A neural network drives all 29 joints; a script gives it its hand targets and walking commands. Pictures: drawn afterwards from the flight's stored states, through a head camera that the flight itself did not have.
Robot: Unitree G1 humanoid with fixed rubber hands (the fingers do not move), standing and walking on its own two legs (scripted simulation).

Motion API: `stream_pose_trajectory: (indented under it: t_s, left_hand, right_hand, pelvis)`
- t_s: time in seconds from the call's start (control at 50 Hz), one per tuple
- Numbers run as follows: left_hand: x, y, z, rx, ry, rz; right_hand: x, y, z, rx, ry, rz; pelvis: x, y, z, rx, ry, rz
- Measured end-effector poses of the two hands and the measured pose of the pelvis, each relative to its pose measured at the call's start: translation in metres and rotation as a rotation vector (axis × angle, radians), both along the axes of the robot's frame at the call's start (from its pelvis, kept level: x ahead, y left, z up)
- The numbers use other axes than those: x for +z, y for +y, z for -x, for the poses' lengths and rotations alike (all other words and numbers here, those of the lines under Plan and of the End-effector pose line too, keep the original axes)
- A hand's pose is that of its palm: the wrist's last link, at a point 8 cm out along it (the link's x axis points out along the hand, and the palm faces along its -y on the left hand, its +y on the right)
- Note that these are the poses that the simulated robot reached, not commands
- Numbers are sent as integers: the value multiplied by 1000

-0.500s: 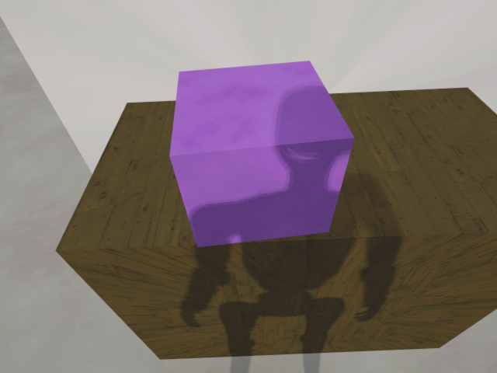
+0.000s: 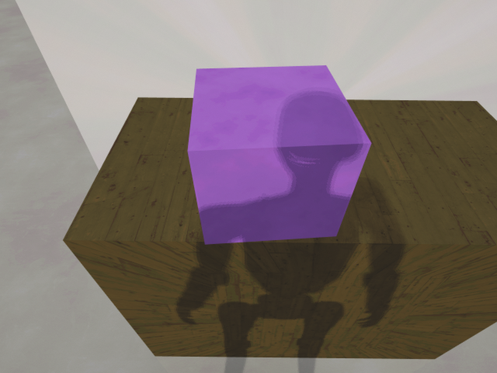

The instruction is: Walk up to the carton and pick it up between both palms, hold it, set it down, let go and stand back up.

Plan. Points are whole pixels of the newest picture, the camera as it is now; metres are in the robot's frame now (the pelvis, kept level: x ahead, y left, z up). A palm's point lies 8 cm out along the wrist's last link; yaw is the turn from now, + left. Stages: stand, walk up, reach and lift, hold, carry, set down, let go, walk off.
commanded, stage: walk up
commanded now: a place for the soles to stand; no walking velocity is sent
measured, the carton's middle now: (266, 153) +0.48 -0.02 +0.12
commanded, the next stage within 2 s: none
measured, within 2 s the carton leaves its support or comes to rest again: neither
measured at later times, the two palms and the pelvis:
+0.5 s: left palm out of the picture +0.03 +0.15 -0.11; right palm out of the picture +0.07 -0.37 -0.13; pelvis +0.02 -0.10 +0.00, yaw +10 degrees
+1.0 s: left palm out of the picture -0.01 +0.16 -0.12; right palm out of the picture +0.05 -0.33 -0.13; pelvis +0.01 -0.08 +0.01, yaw +10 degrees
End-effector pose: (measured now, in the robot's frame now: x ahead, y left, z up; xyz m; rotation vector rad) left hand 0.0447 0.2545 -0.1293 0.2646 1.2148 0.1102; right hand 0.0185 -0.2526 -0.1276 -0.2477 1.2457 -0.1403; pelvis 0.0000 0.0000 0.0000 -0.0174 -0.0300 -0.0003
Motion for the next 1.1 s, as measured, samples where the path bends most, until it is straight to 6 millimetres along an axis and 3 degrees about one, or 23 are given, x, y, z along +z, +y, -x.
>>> stream_pose_trajectory:
  t_s: [0.14,0.22,0.3,0.34,0.38,0.44,0.54,0.62,0.68,0.76,0.9,1.0,1.1]
  left_hand:
    - [1,8,15,16,26,-27]
    - [2,5,9,5,27,-52]
    - [6,-20,-13,3,-28,-54]
    - [6,-37,-23,14,-68,-54]
    - [5,-56,-25,53,-99,-54]
    - [10,-83,-9,136,-86,-41]
    - [24,-111,22,238,-49,-33]
    - [25,-123,41,269,-20,-35]
    - [24,-128,51,282,5,-35]
    - [23,-128,56,280,34,-35]
    - [13,-109,59,263,56,-21]
    - [7,-91,57,253,42,7]
    - [1,-82,54,249,27,29]
  right_hand:
    - [-1,0,-3,24,-17,-4]
    - [6,-21,12,7,24,32]
    - [11,-61,30,7,109,74]
    - [5,-85,30,23,143,86]
    - [-6,-106,19,55,157,90]
    - [-11,-118,-16,94,106,78]
    - [-5,-115,-70,171,-8,18]
    - [-8,-111,-88,190,-35,-20]
    - [-12,-111,-84,180,-6,-29]
    - [-15,-112,-65,163,69,-26]
    - [-15,-98,-38,156,153,-1]
    - [-7,-75,-35,140,117,-7]
    - [-3,-56,-48,135,67,-22]
  pelvis:
    - [-1,-4,3,29,-2,-2]
    - [-1,-24,1,65,8,-5]
    - [-1,-53,-3,107,16,-11]
    - [-7,-69,-6,124,15,-19]
    - [-13,-82,-8,136,2,-2]
    - [-9,-95,-12,152,-17,-13]
    - [6,-109,-19,175,-38,-41]
    - [7,-116,-20,171,-43,-35]
    - [7,-117,-19,172,-32,-26]
    - [8,-114,-18,176,-8,-22]
    - [4,-98,-12,185,18,-6]
    - [7,-84,-12,180,8,-24]
    - [7,-73,-19,171,1,-21]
